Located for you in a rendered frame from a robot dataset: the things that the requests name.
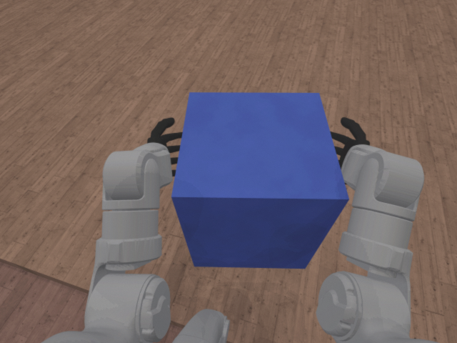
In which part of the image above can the carton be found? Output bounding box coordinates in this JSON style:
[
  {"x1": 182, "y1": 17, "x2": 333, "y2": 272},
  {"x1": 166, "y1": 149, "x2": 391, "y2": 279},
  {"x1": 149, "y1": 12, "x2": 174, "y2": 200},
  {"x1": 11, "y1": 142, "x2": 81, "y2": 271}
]
[{"x1": 171, "y1": 92, "x2": 349, "y2": 269}]

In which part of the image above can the robot left forearm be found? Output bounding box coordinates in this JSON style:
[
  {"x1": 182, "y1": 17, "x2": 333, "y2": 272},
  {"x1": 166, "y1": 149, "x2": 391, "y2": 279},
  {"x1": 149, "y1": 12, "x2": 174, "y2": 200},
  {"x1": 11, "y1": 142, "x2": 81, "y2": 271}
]
[{"x1": 84, "y1": 143, "x2": 173, "y2": 324}]

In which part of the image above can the left robot upper arm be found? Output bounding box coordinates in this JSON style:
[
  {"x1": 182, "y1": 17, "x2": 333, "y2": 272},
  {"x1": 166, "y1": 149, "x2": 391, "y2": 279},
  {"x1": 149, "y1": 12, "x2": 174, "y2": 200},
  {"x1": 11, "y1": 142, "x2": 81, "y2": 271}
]
[{"x1": 42, "y1": 274, "x2": 171, "y2": 343}]

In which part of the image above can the left robot hand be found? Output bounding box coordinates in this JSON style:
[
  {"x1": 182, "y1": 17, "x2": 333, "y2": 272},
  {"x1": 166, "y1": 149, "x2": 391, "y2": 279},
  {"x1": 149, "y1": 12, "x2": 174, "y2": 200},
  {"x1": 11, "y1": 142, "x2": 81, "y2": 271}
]
[{"x1": 147, "y1": 118, "x2": 183, "y2": 177}]

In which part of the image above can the right robot upper arm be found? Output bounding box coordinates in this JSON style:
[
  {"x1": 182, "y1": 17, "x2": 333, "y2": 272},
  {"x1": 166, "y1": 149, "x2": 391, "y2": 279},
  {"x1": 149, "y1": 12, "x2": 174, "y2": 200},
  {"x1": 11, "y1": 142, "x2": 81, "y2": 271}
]
[{"x1": 316, "y1": 271, "x2": 438, "y2": 343}]

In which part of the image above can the right robot hand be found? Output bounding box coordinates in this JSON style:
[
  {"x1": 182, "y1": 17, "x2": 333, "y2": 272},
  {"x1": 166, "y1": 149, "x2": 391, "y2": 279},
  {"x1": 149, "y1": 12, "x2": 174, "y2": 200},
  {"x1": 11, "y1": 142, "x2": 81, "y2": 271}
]
[{"x1": 330, "y1": 117, "x2": 370, "y2": 184}]

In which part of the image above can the robot right forearm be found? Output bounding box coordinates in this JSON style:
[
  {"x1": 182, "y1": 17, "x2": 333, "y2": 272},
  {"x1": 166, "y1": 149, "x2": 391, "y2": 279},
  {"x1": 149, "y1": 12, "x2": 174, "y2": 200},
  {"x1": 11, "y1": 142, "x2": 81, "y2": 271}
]
[{"x1": 338, "y1": 144, "x2": 424, "y2": 317}]

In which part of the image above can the robot left thigh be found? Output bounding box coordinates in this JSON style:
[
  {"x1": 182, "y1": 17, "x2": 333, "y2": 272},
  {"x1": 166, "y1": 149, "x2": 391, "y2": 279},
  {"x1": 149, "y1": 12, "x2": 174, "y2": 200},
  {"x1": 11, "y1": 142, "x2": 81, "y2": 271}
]
[{"x1": 172, "y1": 309, "x2": 230, "y2": 343}]

